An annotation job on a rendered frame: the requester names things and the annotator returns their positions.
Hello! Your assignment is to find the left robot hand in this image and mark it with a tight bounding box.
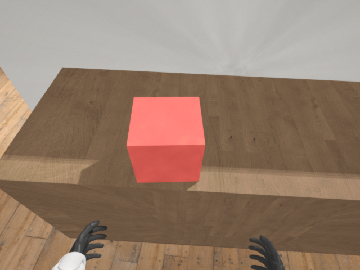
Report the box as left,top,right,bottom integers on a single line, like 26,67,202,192
70,220,107,261

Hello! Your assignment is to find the pedestal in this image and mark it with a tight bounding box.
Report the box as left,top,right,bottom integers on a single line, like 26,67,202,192
0,67,360,256

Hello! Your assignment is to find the left robot forearm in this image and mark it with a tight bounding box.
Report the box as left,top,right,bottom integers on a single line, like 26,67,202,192
52,252,86,270

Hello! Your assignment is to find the right robot hand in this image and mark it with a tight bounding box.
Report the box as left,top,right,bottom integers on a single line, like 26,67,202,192
249,235,285,270

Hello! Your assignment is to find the carton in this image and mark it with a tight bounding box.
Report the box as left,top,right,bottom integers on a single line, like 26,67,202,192
127,97,205,183

